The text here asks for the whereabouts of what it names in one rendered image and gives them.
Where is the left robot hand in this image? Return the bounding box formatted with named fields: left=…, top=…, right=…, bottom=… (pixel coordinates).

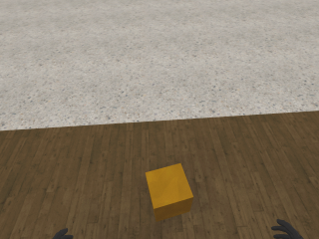
left=53, top=228, right=74, bottom=239

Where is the right robot hand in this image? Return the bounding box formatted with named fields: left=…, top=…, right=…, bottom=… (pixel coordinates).
left=271, top=219, right=304, bottom=239

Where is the carton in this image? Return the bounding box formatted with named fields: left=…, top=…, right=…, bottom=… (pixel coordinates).
left=146, top=163, right=193, bottom=222

